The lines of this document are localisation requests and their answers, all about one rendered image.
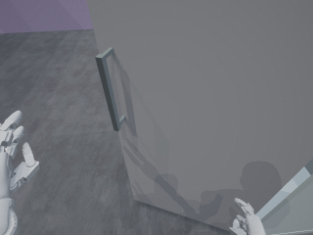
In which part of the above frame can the handle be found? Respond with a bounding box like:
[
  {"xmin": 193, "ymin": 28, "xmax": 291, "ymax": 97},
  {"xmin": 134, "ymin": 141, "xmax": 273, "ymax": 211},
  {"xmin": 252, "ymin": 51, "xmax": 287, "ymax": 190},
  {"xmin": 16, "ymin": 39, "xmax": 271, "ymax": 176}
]
[{"xmin": 95, "ymin": 47, "xmax": 126, "ymax": 131}]

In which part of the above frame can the robot left hand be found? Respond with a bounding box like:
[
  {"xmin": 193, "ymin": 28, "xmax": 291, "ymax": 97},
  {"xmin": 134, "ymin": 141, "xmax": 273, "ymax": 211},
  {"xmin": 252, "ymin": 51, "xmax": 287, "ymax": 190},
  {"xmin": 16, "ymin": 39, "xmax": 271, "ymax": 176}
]
[{"xmin": 0, "ymin": 111, "xmax": 40, "ymax": 199}]

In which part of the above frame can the robot left forearm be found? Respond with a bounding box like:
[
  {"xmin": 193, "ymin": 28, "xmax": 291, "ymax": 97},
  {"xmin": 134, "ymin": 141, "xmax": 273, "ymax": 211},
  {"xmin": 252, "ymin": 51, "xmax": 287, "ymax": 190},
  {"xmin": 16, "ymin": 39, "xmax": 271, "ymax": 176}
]
[{"xmin": 0, "ymin": 198, "xmax": 21, "ymax": 235}]

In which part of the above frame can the robot right hand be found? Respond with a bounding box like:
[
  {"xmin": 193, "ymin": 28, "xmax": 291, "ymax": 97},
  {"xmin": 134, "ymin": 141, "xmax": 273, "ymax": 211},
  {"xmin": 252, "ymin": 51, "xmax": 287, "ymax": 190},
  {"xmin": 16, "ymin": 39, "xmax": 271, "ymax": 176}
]
[{"xmin": 229, "ymin": 198, "xmax": 266, "ymax": 235}]

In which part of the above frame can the fridge door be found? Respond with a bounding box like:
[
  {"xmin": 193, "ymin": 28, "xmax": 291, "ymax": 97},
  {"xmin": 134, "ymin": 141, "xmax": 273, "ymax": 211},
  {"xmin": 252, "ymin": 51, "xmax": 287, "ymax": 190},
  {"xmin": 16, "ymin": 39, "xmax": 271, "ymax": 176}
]
[{"xmin": 86, "ymin": 0, "xmax": 313, "ymax": 231}]

